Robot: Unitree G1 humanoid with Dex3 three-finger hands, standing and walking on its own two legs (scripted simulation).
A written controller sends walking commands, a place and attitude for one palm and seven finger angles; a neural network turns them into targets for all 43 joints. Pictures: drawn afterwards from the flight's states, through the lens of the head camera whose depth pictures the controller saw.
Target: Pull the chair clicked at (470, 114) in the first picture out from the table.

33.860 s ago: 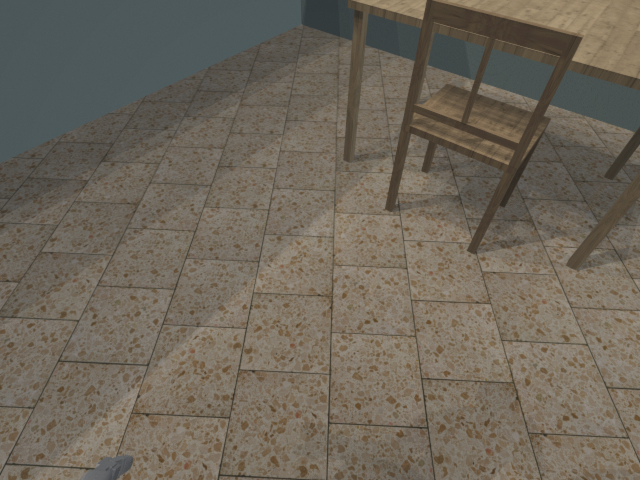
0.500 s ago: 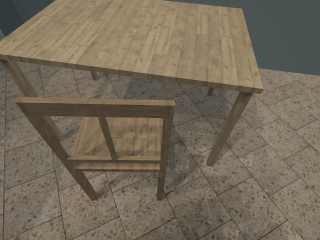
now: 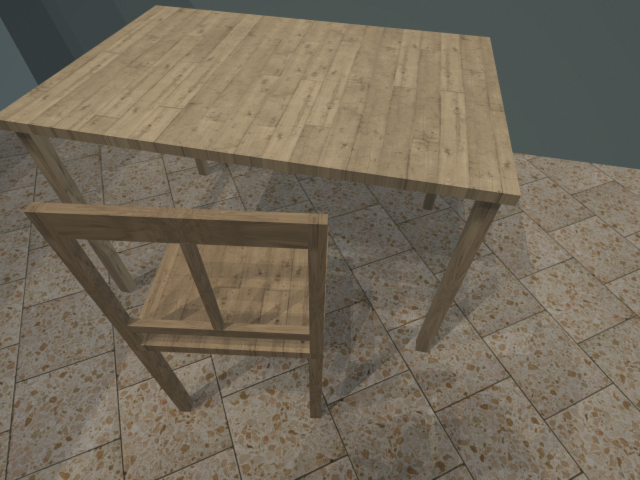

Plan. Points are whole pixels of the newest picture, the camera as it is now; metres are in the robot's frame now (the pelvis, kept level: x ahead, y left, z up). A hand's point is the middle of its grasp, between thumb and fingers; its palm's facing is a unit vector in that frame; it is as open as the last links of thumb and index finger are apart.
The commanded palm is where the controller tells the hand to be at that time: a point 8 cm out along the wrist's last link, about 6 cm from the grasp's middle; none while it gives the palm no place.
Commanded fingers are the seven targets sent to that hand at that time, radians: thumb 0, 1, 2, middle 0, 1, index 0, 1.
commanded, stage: come to a stop and stand still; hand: left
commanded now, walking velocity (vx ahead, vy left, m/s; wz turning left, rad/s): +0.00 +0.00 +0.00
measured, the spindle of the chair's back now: (204, 288) +0.44 +0.24 -0.11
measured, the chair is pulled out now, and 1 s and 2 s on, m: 0.15 0.15 0.15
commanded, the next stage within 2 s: look again from close up in 0.36 s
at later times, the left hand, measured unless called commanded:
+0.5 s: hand out of the picture -0.01 +0.17 -0.18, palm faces +0.03 -0.98 -0.18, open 7.4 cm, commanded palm none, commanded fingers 0.00 0.90 0.90 -0.20 -0.30 -0.20 -0.30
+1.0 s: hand out of the picture +0.06 +0.25 -0.18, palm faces -0.04 -0.97 -0.24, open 7.4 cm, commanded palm none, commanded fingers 0.00 0.90 0.90 -0.20 -0.30 -0.20 -0.30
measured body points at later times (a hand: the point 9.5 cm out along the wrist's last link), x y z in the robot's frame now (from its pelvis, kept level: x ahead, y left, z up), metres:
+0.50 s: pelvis +0.02 +0.01 +0.00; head +0.03 +0.01 +0.45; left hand -0.01 +0.22 -0.16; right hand +0.04 -0.22 -0.16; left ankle +0.02 +0.14 -0.74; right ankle -0.06 -0.07 -0.74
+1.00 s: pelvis +0.02 +0.06 -0.01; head +0.04 +0.06 +0.44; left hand +0.06 +0.30 -0.16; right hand +0.03 -0.17 -0.17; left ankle +0.02 +0.14 -0.74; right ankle -0.06 -0.07 -0.74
